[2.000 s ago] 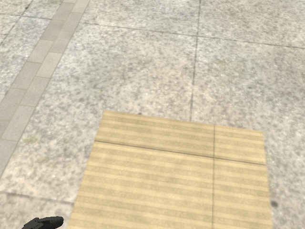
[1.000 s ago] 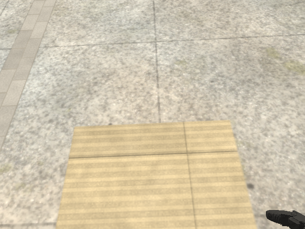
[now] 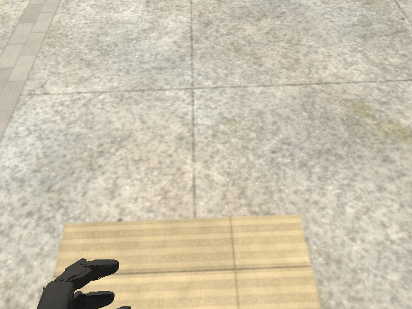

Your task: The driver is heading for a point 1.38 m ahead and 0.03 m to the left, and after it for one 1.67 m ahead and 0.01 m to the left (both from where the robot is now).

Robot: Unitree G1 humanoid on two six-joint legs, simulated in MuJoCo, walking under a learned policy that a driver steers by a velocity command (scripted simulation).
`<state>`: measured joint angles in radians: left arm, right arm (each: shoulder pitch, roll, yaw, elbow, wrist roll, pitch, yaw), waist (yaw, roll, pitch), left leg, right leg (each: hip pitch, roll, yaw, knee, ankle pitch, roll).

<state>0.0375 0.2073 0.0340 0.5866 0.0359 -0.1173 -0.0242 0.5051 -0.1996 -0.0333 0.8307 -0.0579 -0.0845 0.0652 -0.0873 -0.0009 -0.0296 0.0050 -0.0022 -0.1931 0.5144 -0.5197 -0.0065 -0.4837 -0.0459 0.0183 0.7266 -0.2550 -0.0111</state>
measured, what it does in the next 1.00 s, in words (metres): walks ahead: left foot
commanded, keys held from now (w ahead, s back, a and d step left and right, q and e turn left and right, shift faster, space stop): w+q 0.18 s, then w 0.26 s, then w+e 0.56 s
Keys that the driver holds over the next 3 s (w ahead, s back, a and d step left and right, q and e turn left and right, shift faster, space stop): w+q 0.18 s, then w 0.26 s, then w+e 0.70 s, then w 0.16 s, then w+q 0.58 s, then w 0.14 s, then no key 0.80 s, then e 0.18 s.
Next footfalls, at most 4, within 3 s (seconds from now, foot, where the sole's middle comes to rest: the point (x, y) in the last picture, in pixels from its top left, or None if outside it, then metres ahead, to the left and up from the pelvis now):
0.42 left None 0.39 0.15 -0.75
1.02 right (211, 244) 0.71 -0.03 -0.75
1.52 left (167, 174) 1.04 0.11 -0.75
2.00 right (212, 126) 1.29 -0.09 -0.75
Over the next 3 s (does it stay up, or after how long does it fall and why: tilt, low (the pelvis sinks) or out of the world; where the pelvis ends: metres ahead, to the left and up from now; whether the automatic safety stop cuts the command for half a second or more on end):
stays up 1.28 0.03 0.02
